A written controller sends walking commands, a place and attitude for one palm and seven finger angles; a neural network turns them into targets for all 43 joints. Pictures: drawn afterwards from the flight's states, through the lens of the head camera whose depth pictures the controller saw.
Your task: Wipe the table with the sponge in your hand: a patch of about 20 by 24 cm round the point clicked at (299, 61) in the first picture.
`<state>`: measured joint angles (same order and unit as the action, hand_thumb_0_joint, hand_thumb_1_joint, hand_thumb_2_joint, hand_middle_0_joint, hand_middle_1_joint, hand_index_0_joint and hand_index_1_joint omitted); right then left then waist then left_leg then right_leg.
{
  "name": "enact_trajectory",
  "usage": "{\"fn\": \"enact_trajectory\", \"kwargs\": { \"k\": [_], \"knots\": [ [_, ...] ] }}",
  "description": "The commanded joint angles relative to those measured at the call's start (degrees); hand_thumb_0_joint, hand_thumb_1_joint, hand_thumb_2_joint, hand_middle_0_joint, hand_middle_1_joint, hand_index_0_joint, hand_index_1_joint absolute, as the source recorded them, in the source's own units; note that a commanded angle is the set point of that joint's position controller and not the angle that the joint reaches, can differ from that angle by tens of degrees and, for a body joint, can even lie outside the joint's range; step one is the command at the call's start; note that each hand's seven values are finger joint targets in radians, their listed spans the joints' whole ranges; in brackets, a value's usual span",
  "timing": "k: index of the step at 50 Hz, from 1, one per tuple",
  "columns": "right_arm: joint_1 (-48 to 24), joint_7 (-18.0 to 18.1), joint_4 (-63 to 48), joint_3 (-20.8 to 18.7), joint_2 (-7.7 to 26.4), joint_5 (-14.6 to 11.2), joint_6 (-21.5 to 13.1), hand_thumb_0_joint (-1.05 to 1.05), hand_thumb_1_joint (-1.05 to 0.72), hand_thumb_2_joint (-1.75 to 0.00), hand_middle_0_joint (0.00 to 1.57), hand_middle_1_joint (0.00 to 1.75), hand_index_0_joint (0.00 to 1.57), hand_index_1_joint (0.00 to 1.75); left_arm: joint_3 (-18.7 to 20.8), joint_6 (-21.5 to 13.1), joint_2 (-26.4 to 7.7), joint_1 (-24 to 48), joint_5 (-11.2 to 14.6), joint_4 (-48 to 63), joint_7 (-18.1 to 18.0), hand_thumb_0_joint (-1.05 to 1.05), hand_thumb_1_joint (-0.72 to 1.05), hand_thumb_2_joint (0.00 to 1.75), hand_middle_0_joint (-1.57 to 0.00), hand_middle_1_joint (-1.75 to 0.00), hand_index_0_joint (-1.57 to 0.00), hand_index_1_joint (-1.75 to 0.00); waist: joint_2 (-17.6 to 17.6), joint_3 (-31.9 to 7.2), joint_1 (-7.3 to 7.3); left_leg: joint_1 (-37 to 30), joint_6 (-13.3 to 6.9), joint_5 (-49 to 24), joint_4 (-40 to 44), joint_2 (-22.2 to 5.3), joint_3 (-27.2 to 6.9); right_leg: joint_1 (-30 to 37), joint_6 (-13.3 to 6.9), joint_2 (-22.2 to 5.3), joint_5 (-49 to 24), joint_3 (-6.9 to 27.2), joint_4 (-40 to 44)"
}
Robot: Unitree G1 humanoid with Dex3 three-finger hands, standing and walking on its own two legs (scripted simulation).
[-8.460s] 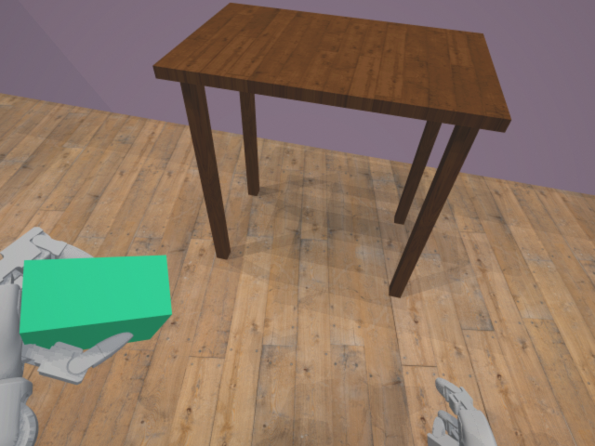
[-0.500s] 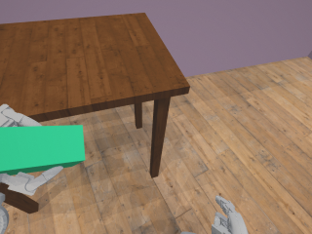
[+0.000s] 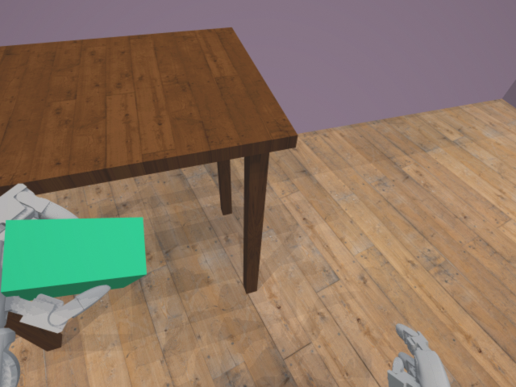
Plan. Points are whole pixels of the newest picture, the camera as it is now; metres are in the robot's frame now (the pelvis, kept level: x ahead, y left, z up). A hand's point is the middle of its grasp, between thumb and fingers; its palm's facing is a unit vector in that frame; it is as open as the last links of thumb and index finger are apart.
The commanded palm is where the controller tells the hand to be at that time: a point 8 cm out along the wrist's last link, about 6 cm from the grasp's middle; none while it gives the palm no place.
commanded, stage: come to a stop and stand still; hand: left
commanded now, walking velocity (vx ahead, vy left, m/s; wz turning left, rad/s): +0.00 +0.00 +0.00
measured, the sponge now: (95, 259) +0.23 +0.20 +0.16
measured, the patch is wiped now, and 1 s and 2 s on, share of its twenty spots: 0.00 0.00 0.00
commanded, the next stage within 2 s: look again from close up in 1.02 s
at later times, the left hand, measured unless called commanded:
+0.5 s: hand (6, 318) +0.15 +0.25 +0.18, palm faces +0.37 -0.83 -0.42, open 10.2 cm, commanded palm +0.10 +0.29 +0.18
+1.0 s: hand out of the picture +0.13 +0.27 +0.18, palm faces +0.43 -0.80 -0.43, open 10.1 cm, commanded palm +0.07 +0.31 +0.18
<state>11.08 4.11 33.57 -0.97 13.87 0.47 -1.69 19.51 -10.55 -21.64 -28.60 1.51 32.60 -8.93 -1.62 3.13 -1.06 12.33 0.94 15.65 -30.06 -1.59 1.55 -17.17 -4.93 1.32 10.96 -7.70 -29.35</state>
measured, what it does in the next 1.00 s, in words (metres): lifts its right foot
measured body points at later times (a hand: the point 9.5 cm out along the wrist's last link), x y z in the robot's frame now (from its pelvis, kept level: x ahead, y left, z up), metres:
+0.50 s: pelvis -0.06 +0.01 +0.00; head -0.06 +0.02 +0.45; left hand +0.13 +0.29 +0.20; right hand +0.08 -0.21 -0.09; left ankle +0.00 +0.13 -0.73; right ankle +0.05 -0.07 -0.72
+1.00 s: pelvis -0.08 +0.02 +0.00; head -0.06 +0.03 +0.45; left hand +0.10 +0.31 +0.20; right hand +0.10 -0.20 -0.08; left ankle -0.02 +0.13 -0.73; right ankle -0.03 -0.08 -0.73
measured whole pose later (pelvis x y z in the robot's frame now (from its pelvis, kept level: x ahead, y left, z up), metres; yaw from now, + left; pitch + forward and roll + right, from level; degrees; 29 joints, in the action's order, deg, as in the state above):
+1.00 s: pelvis -0.08 +0.02 +0.00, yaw +2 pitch -2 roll -1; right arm 12.3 3.2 33.1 0.8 10.4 0.0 -4.2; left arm 20.7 -11.8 -22.2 -25.3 0.5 27.7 -8.4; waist 0.0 3.3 0.0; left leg 17.7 -1.1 10.0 -28.8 -1.3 2.4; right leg -17.1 -0.1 1.4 18.2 -1.8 -31.9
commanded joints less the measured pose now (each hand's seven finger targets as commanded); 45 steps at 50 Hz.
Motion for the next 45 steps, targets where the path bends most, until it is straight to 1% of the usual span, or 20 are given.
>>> {"fn": "enact_trajectory", "kwargs": {
  "k": [1, 2, 3, 5, 9, 12, 14, 17, 19, 22, 24, 26, 28, 31, 32, 35, 37, 40, 43, 45],
  "knots": [
    [-3.6, 0.4, -9.2, -1.3, 4.6, -0.9, -2.8, 0.00, -0.90, -0.90, 0.20, 0.30, 0.20, 0.30, 8.2, -4.2, -9.7, 0.5, 0.6, 10.0, -2.1, 0.00, 0.10, 1.30, -1.20, -1.60, -1.20, -1.60, 10.4, -9.4, 2.28, 1.9, -3.0, -10.3, 9.9, -9.5, -6.8, 8.8, 4.7, -6.0, 1.2, 10.8, 4.9],
    [-4.1, 0.5, -9.0, -0.8, 4.5, -0.3, -3.1, 0.00, -0.90, -0.90, 0.20, 0.30, 0.20, 0.30, 7.5, -4.1, -8.6, 1.8, 0.6, 9.4, -1.6, 0.00, 0.10, 1.30, -1.20, -1.60, -1.20, -1.60, 15.0, -6.4, 1.89, 7.4, -3.7, -4.4, 13.4, -10.8, -8.4, 9.0, 5.0, -4.9, 4.1, 9.3, 2.5],
    [-4.7, 0.5, -8.6, -0.3, 4.0, -0.4, -3.3, 0.00, -0.90, -0.90, 0.20, 0.30, 0.20, 0.30, 6.2, -4.2, -7.8, 3.7, 0.0, 7.8, -1.5, 0.00, 0.10, 1.30, -1.20, -1.60, -1.20, -1.60, 14.3, -3.3, 1.89, 13.9, -4.2, 0.3, 15.1, -11.9, -9.4, 11.5, 5.3, -4.5, 4.6, 8.2, 0.2],
    [-3.8, 0.3, -8.1, -0.4, 4.5, -0.8, -3.7, 0.00, -0.90, -0.90, 0.20, 0.30, 0.20, 0.30, 4.1, -3.9, -5.9, 7.0, -0.6, 3.4, -1.1, 0.00, 0.10, 1.30, -1.20, -1.60, -1.20, -1.60, 10.1, -1.2, 1.69, 19.5, -3.8, 10.6, 14.8, -10.3, -7.2, 13.2, 5.5, -4.6, 5.4, 8.7, 0.1],
    [-2.7, 0.1, -7.5, -0.7, 4.5, -0.5, -4.6, 0.00, -0.90, -0.90, 0.20, 0.30, 0.20, 0.30, 2.8, -3.5, -6.1, 10.6, -1.1, 1.6, -0.6, 0.00, 0.10, 1.30, -1.20, -1.60, -1.20, -1.60, 1.8, -2.4, 1.38, 12.0, -2.5, 13.8, 7.5, -4.2, -3.2, 5.4, 4.5, -6.9, 13.7, 14.3, 10.8],
    [-3.1, -0.3, -7.3, -0.6, 4.0, 0.0, -4.4, 0.00, -0.90, -0.90, 0.20, 0.30, 0.20, 0.30, 3.9, -2.8, -8.6, 13.4, -1.4, 4.8, -0.8, 0.00, 0.10, 1.30, -1.20, -1.60, -1.20, -1.60, -2.7, -3.3, 1.28, 6.6, -2.0, 13.4, -1.3, -0.3, -0.8, -2.4, 2.7, -11.6, 28.3, 20.8, 19.2],
    [-2.9, -0.4, -6.6, 0.0, 2.7, 0.4, -4.1, 0.00, -0.90, -0.90, 0.20, 0.30, 0.20, 0.30, 4.2, -2.4, -9.0, 12.7, -1.3, 5.7, -1.2, 0.00, 0.10, 1.30, -1.20, -1.60, -1.20, -1.60, -5.2, -5.4, 1.00, 2.5, -1.9, 8.9, -6.3, 1.0, -0.3, -3.7, 1.1, -14.9, 29.1, 22.0, 21.2],
    [-3.3, -0.6, -6.6, 0.3, 2.3, 0.8, -3.4, 0.00, -0.90, -0.90, 0.20, 0.30, 0.20, 0.30, 6.9, -2.3, -10.4, 9.1, -0.8, 7.6, -1.8, 0.00, 0.10, 1.30, -1.20, -1.60, -1.20, -1.60, -1.3, -9.2, 1.05, 0.3, -1.7, 4.9, -0.9, 0.9, -0.8, 0.6, 0.9, -13.3, 21.8, 16.5, 17.0],
    [-3.4, -0.4, -7.3, 0.5, 2.3, 0.8, -2.9, 0.00, -0.90, -0.90, 0.20, 0.30, 0.20, 0.30, 6.9, -2.8, -9.9, 5.5, -0.4, 8.3, -1.8, 0.00, 0.10, 1.30, -1.20, -1.60, -1.20, -1.60, 3.0, -7.7, 1.39, 2.4, -2.6, 9.5, 5.4, -1.2, -3.5, 0.9, 2.3, -9.9, 22.8, 14.1, 14.4],
    [-3.6, -0.3, -8.4, 0.1, 3.4, 0.5, -2.4, 0.00, -0.90, -0.90, 0.20, 0.30, 0.20, 0.30, 7.3, -2.9, -9.4, 5.5, -0.7, 9.8, -1.6, 0.00, 0.10, 1.30, -1.20, -1.60, -1.20, -1.60, 9.5, -4.3, 1.52, 15.4, -3.9, 21.1, 15.6, -6.3, -9.2, 8.2, 4.4, -4.7, 19.5, 10.5, 5.8],
    [-3.9, 0.0, -8.4, -0.5, 3.6, 0.2, -2.9, 0.00, -0.90, -0.90, 0.20, 0.30, 0.20, 0.30, 8.0, -3.4, -9.4, 6.3, -1.0, 9.1, -1.7, 0.00, 0.10, 1.30, -1.20, -1.60, -1.20, -1.60, 13.6, -4.2, 1.72, 25.0, -5.6, 25.5, 21.3, -11.4, -12.8, 17.1, 5.7, -1.9, 9.0, 6.6, -7.3],
    [-3.4, 0.0, -8.2, -1.3, 3.5, -0.1, -3.4, 0.00, -0.90, -0.90, 0.20, 0.30, 0.20, 0.30, 6.8, -3.2, -7.4, 5.9, -1.0, 5.4, -0.9, 0.00, 0.10, 1.30, -1.20, -1.60, -1.20, -1.60, 12.1, -4.7, 1.78, 25.1, -5.7, 22.6, 18.5, -11.4, -10.2, 17.4, 6.1, -1.7, 6.8, 6.0, -9.6],
    [-3.1, -0.2, -8.0, -1.1, 3.3, -0.8, -4.4, 0.00, -0.90, -0.90, 0.20, 0.30, 0.20, 0.30, 5.8, -3.3, -6.4, 4.7, -1.0, 2.9, -0.5, 0.00, 0.10, 1.30, -1.20, -1.60, -1.20, -1.60, 9.2, -4.0, 1.74, 19.9, -5.0, 19.6, 15.3, -10.1, -8.5, 13.2, 6.2, -1.4, 8.0, 6.1, -4.0],
    [-1.9, -0.6, -7.1, -1.3, 3.6, -1.3, -5.4, 0.00, -0.90, -0.90, 0.20, 0.30, 0.20, 0.30, 5.7, -3.8, -6.8, 2.5, -0.5, 2.0, -0.5, 0.00, 0.10, 1.30, -1.20, -1.60, -1.20, -1.60, 3.5, -3.8, 0.58, 8.5, -2.6, 7.2, 7.3, -6.9, -4.4, 4.6, 4.2, -4.3, 2.9, 10.7, 7.0],
    [-2.1, -0.7, -6.5, -1.2, 3.7, -1.1, -5.5, 0.00, -0.90, -0.90, 0.20, 0.30, 0.20, 0.30, 4.5, -3.7, -6.3, 5.3, -0.7, 2.7, -0.2, 0.00, 0.10, 1.30, -1.20, -1.60, -1.20, -1.60, -0.9, -5.1, 0.49, 7.8, -1.3, 9.3, 3.6, -4.5, -1.6, 2.3, 3.3, -6.9, 8.8, 14.8, 9.4],
    [-2.9, -0.6, -5.8, -1.2, 3.2, -0.7, -5.2, 0.00, -0.90, -0.90, 0.20, 0.30, 0.20, 0.30, 3.4, -2.8, -7.6, 10.4, -0.8, 5.3, -0.4, 0.00, 0.10, 1.30, -1.20, -1.60, -1.20, -1.60, -4.7, -3.1, 0.68, 1.7, -0.6, 6.9, -8.7, -0.8, 0.0, -9.4, -0.3, -14.0, 26.6, 24.4, 18.3],
    [-4.4, -0.4, -5.6, -0.5, 2.7, -0.2, -5.4, 0.00, -0.90, -0.90, 0.20, 0.30, 0.20, 0.30, 4.0, -2.8, -9.4, 15.3, -1.1, 9.0, -1.0, 0.00, 0.10, 1.30, -1.20, -1.60, -1.20, -1.60, -4.1, -3.8, 0.75, 0.0, -0.9, 5.0, -9.6, -0.2, -0.8, -9.6, -0.8, -14.8, 25.1, 23.5, 18.5],
    [-3.8, 0.1, -5.6, -0.5, 2.9, 0.1, -5.6, 0.00, -0.90, -0.90, 0.20, 0.30, 0.20, 0.30, 5.5, -3.2, -10.1, 13.3, -0.8, 9.5, -1.3, 0.00, 0.10, 1.30, -1.20, -1.60, -1.20, -1.60, -0.7, -5.6, 1.07, -2.7, -1.4, 2.5, -1.4, 0.3, -0.7, -5.2, 0.6, -11.4, 20.0, 17.9, 14.6],
    [-3.8, 0.1, -6.9, -0.6, 3.4, 0.1, -5.0, 0.00, -0.90, -0.90, 0.20, 0.30, 0.20, 0.30, 7.0, -3.9, -9.9, 8.2, -0.5, 9.4, -1.2, 0.00, 0.10, 1.30, -1.20, -1.60, -1.20, -1.60, 8.7, -4.0, 1.83, 1.7, -2.9, 9.0, 10.3, -4.9, -6.5, -1.9, 3.1, -5.3, 18.8, 13.6, 8.6],
    [-3.9, -0.3, -7.7, -0.4, 3.8, -0.3, -4.8, 0.00, -0.90, -0.90, 0.20, 0.30, 0.20, 0.30, 7.1, -4.3, -8.7, 6.3, -0.6, 8.4, -1.1, 0.00, 0.10, 1.30, -1.20, -1.60, -1.20, -1.60, 14.3, -3.1, 1.90, 13.3, -4.3, 21.0, 19.0, -9.8, -11.9, 7.0, 4.6, -1.8, 14.5, 9.3, -0.4]
  ]
}}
